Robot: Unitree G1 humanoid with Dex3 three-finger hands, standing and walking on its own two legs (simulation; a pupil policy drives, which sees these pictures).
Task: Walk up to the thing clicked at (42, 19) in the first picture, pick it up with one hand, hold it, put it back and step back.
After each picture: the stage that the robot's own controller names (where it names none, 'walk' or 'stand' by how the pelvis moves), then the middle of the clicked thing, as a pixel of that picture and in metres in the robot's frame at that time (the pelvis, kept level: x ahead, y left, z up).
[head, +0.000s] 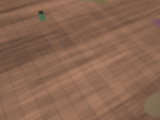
stand; (41, 15) +1.87 +0.48 -0.72
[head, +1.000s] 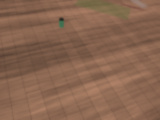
walk; (61, 22) +1.80 +0.15 -0.70
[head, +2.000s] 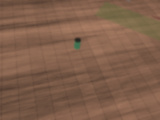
walk; (77, 43) +1.22 +0.01 -0.70
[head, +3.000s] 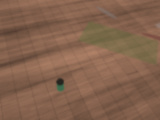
walk; (60, 85) +0.75 +0.12 -0.71
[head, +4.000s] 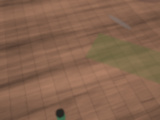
walk; (60, 115) +0.47 +0.16 -0.69
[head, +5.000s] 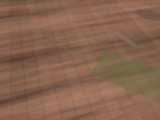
stand; out of the picture +0.36 +0.10 -0.72
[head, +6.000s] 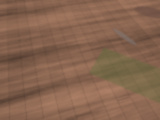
stand; out of the picture +0.35 +0.12 -0.73
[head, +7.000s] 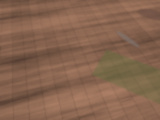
stand; out of the picture +0.36 +0.12 -0.73
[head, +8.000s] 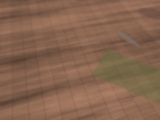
stand; out of the picture +0.35 +0.12 -0.73
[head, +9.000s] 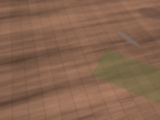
stand; out of the picture +0.34 +0.12 -0.73
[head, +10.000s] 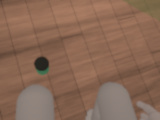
go down; (42, 66) +0.43 +0.14 -0.37
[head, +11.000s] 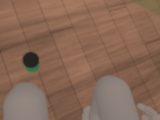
approach; (31, 63) +0.44 +0.15 -0.31
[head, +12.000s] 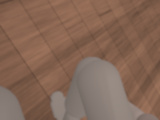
close in; out of the picture +0.43 +0.20 -0.23
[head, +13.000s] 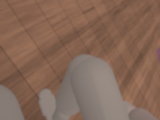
close; out of the picture +0.44 +0.22 -0.23
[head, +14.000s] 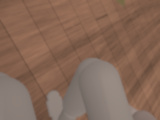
lift; out of the picture +0.40 +0.20 -0.22
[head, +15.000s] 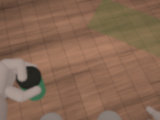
lift; (32, 84) +0.33 +0.16 -0.01
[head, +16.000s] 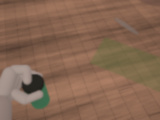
hold; (36, 92) +0.32 +0.15 +0.00
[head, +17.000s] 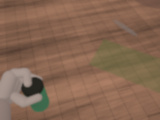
hold; (36, 95) +0.31 +0.16 -0.01
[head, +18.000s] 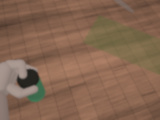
crouch; (32, 86) +0.34 +0.16 -0.05
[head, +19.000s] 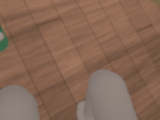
lower; out of the picture +0.49 +0.20 -0.11
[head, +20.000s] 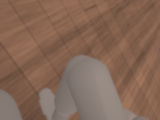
lower; out of the picture +0.44 +0.25 -0.24
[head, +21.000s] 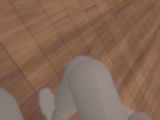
lower; out of the picture +0.43 +0.25 -0.24
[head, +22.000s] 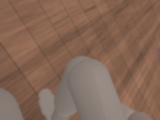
lower; out of the picture +0.44 +0.25 -0.24
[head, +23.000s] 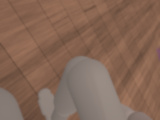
lower; out of the picture +0.43 +0.25 -0.24
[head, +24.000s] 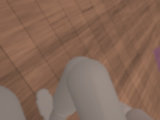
open; out of the picture +0.43 +0.23 -0.24
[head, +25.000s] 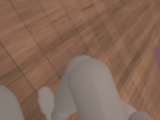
stand; out of the picture +0.42 +0.23 -0.24
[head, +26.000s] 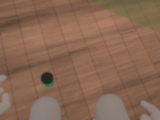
walk; (48, 80) +0.42 +0.15 -0.45
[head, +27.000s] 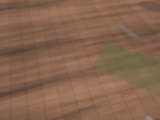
stand; out of the picture +0.36 +0.12 -0.66
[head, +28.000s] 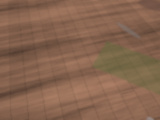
stand; out of the picture +0.37 +0.14 -0.67
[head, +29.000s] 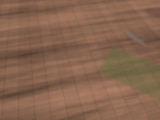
stand; out of the picture +0.37 +0.12 -0.71
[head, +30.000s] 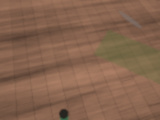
walk; (64, 115) +0.42 +0.09 -0.70
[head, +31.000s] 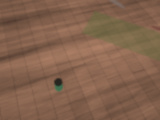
walk; (58, 84) +0.63 +0.14 -0.70
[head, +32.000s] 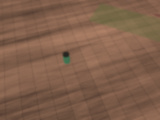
stand; (66, 57) +0.99 +0.19 -0.70
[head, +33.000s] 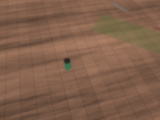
stand; (67, 64) +1.02 +0.14 -0.72
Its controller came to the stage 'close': yes
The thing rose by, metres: 0.70
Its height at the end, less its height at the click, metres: +0.00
